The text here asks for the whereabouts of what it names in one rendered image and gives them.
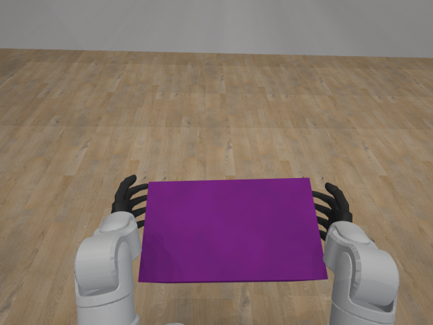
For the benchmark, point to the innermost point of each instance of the carton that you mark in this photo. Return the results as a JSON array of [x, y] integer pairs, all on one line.
[[237, 230]]

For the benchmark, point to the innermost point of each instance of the robot left hand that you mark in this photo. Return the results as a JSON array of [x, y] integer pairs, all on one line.
[[123, 195]]

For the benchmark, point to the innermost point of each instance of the right robot forearm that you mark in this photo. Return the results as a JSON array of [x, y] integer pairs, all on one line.
[[366, 279]]

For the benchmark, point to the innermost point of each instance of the robot right hand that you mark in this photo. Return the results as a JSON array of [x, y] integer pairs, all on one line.
[[339, 205]]

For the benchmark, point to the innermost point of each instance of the left robot forearm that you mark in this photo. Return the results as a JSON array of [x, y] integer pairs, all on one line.
[[103, 272]]

